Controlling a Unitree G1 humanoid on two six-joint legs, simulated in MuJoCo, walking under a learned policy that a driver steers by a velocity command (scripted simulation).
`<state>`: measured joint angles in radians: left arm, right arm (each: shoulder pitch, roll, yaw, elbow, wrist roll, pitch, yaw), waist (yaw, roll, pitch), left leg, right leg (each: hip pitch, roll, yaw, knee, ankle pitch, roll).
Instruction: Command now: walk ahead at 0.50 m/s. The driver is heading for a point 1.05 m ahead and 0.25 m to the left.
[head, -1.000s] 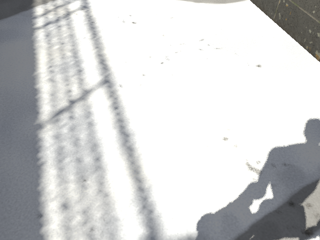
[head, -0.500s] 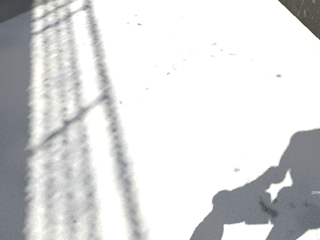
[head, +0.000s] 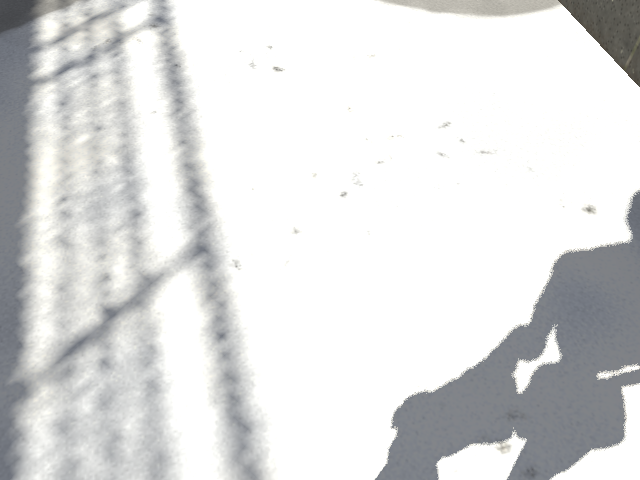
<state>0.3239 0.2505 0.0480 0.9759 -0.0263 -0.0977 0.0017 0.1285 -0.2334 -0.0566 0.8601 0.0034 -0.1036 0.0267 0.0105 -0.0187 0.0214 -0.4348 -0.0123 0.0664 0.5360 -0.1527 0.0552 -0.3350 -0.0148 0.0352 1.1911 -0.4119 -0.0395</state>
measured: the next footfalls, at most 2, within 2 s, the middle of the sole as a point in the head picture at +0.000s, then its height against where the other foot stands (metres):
right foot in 0.44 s outside the picture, level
left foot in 1.02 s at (283, 372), level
